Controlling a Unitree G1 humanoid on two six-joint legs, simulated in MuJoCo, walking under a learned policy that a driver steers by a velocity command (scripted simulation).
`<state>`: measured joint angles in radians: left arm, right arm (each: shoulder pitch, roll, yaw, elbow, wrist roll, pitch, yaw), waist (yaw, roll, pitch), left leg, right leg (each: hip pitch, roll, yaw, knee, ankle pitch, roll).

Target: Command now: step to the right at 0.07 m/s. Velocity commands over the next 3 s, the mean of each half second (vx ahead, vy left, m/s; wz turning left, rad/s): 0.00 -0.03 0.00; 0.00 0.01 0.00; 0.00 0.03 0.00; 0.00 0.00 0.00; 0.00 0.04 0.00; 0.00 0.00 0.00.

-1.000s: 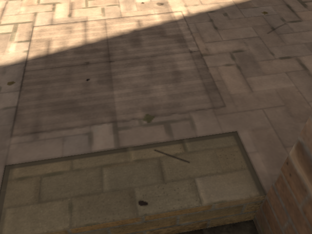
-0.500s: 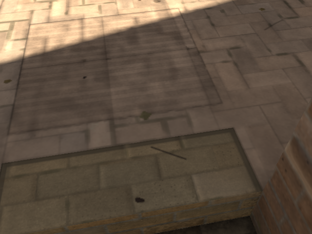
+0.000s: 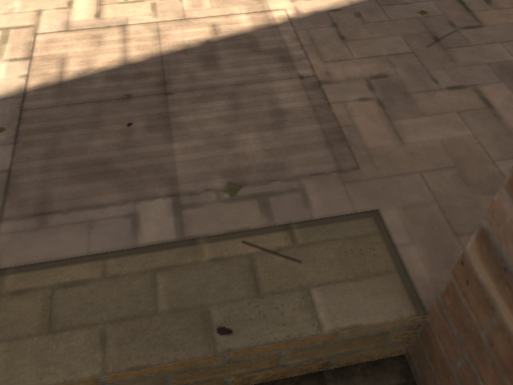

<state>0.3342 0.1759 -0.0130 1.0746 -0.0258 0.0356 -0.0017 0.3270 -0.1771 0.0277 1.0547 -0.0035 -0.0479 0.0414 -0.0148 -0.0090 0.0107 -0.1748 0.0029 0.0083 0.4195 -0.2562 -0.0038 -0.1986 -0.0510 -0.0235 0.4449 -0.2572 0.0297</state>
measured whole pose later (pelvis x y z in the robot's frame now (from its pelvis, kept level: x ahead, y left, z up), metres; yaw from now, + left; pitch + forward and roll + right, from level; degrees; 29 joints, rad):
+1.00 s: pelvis -0.01 -0.01 +0.00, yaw +0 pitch +0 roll +1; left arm 0.40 0.14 -0.04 1.19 0.00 0.04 -0.12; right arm 0.37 -0.15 0.06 1.15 0.01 0.02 0.15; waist 0.00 0.00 0.02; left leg -0.13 -0.01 0.00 0.33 -0.20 -0.02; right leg -0.18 -0.06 -0.02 0.42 -0.24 0.02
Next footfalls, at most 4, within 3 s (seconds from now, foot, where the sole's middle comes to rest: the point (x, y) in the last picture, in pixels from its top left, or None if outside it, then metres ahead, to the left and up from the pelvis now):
none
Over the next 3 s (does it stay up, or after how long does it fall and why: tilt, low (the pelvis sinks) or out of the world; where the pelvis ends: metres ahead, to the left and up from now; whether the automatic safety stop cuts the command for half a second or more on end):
stays up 0.00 0.00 0.01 its command is cut before an obstacle from the start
